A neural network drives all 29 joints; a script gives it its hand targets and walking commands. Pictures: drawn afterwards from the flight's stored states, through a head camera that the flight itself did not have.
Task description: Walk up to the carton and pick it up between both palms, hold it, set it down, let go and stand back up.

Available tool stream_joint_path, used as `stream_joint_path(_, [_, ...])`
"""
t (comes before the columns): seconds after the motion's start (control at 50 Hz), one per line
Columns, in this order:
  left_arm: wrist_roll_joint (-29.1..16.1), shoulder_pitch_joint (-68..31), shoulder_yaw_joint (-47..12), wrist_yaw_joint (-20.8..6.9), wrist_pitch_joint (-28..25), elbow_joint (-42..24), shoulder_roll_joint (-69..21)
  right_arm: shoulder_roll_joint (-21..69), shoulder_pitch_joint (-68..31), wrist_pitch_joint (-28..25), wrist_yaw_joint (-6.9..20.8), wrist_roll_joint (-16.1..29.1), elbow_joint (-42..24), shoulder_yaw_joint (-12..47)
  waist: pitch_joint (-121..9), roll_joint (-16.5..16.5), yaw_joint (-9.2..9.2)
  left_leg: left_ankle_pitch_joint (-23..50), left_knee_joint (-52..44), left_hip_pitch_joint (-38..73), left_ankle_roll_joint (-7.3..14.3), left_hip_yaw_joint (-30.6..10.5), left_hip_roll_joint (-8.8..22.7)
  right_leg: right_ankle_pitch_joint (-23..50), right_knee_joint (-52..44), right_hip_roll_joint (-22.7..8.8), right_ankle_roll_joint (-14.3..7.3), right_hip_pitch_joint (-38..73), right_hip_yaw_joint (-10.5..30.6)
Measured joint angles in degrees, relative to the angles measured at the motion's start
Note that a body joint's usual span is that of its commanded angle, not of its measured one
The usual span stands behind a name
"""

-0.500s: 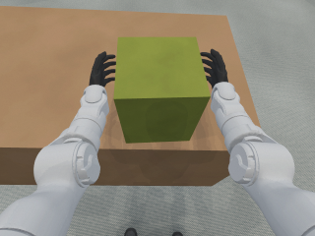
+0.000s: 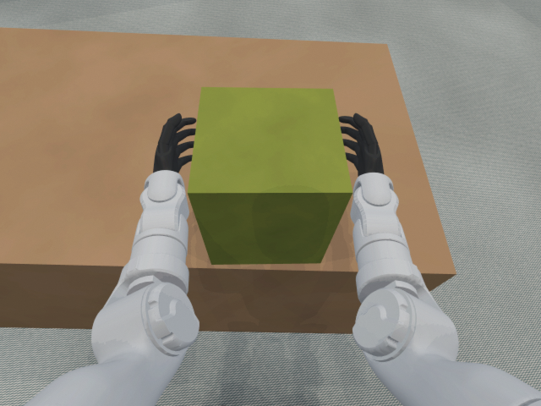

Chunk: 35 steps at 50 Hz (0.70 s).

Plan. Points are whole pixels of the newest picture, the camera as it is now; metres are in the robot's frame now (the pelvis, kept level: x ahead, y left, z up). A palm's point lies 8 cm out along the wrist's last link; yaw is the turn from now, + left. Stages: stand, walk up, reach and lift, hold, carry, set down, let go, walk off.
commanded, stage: reach and lift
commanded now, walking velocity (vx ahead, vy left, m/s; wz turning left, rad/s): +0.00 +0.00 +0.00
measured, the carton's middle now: (267, 184) +0.46 +0.04 -0.01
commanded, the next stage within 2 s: none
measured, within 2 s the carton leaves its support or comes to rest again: leaves its support in 1.18 s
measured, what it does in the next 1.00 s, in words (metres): stands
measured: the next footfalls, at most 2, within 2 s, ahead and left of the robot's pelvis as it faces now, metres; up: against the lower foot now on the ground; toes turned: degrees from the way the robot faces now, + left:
none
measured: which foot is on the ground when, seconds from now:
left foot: down 0.00-1.00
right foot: down 0.00-1.00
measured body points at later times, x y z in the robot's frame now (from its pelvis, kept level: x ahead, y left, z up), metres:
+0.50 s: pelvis -0.01 +0.01 +0.00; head +0.06 +0.03 +0.45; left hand +0.43 +0.19 +0.06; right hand +0.43 -0.11 +0.07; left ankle -0.02 +0.14 -0.75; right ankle -0.04 -0.11 -0.75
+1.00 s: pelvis +0.00 +0.01 +0.00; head +0.06 +0.02 +0.45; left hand +0.42 +0.20 +0.06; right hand +0.43 -0.11 +0.07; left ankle -0.02 +0.14 -0.75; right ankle -0.04 -0.11 -0.75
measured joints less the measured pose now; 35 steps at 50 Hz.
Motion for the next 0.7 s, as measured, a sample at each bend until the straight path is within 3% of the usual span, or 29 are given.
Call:
stream_joint_path(0.36, [-0.71,1.11,0.25,-0.87,1.39,-1.76,-0.77,0.6,1.28,1.14,0.54,1.04,-1.53,0.63,0.94,0.36,-1.11,1.0,-1.05,1.16,0.39,-0.48,-0.59,0.97,-1.1,-0.6,0.31,1.5,-0.77])
stream_joint_path(0.7, [0.02,2.82,-2.36,0.54,3.6,-3.69,-1.98,-0.14,2.52,0.78,1.65,2.15,-0.35,-0.28,0.38,0.19,-0.97,0.0,0.21,1.69,0.41,-0.72,-0.5,1.24,-2.4,-0.55,0.4,3.33,-1.08])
